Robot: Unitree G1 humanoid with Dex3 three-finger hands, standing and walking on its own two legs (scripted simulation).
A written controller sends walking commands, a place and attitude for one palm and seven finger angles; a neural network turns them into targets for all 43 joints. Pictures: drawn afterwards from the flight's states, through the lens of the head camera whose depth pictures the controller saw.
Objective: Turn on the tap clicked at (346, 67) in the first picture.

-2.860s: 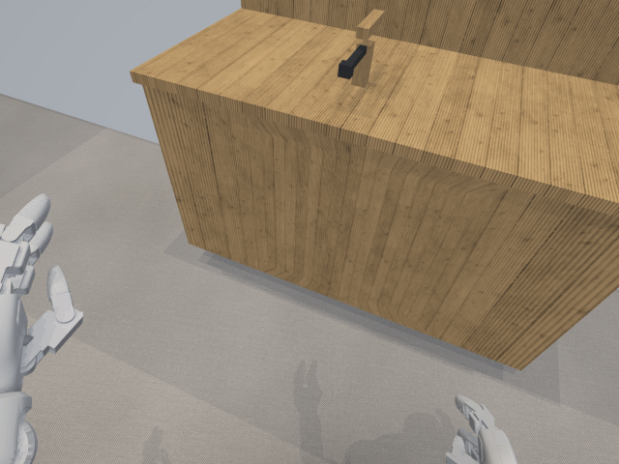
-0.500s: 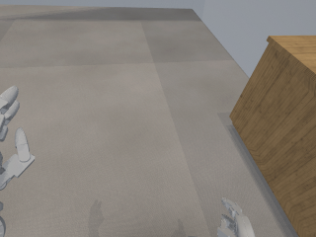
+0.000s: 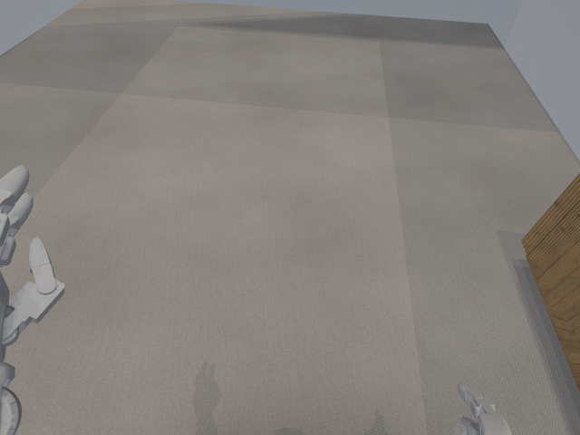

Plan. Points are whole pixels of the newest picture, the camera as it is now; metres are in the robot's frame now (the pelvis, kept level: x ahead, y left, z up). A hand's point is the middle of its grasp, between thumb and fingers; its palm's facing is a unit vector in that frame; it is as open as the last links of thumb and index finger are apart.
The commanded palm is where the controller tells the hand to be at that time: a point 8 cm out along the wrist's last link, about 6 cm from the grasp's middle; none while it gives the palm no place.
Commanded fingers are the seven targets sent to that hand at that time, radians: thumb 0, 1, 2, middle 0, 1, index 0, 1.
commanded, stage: walk around to get in front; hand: left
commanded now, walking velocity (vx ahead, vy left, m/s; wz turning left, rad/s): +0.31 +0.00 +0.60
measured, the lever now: out of the picture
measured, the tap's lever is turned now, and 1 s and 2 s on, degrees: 0 0 0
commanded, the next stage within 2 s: none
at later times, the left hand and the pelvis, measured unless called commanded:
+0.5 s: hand out of the picture +0.18 +0.31 +0.17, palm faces +0.62 -0.67 -0.41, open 7.4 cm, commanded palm +0.13 +0.32 +0.18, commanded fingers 0.00 0.90 0.90 -0.20 -0.30 -0.20 -0.30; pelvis +0.04 +0.01 +0.01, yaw +13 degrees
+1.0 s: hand out of the picture +0.30 +0.35 +0.17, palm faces +0.71 -0.59 -0.39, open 7.4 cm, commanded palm +0.23 +0.37 +0.18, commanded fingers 0.00 0.90 0.90 -0.20 -0.30 -0.20 -0.30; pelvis +0.18 +0.05 -0.02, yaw +21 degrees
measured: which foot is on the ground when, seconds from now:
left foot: up 0.00-0.04, down 0.06-0.54, up 0.56-0.92, down 0.94-1.00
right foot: down 0.00-0.06, up 0.08-0.52, down 0.54-0.96, up 0.98-1.00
